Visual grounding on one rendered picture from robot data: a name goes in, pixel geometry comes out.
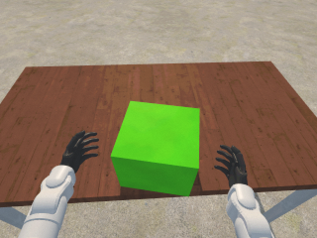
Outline robot right hand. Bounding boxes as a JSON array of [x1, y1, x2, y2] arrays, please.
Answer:
[[214, 145, 248, 188]]

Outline left robot forearm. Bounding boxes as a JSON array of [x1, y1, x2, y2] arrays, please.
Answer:
[[18, 165, 76, 238]]

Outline carton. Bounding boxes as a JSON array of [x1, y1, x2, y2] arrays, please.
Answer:
[[110, 101, 200, 196]]

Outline right robot forearm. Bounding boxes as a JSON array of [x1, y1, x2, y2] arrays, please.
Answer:
[[226, 183, 274, 238]]

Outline robot left hand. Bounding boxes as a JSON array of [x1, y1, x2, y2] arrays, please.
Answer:
[[59, 130, 99, 174]]

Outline table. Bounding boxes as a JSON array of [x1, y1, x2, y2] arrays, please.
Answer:
[[0, 60, 317, 229]]

